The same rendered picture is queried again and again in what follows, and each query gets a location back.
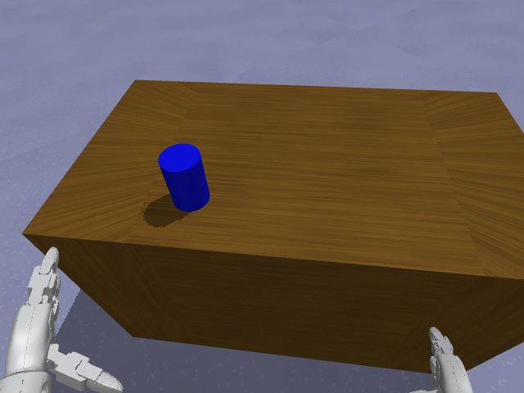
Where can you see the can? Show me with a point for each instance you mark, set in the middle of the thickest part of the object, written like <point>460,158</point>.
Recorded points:
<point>183,171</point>

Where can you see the right robot hand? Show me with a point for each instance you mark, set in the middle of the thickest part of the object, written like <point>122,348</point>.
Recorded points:
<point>448,373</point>

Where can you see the left robot arm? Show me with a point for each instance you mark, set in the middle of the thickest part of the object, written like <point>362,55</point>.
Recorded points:
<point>32,381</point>

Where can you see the left robot hand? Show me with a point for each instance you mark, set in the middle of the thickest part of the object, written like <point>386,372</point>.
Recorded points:
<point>32,340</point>

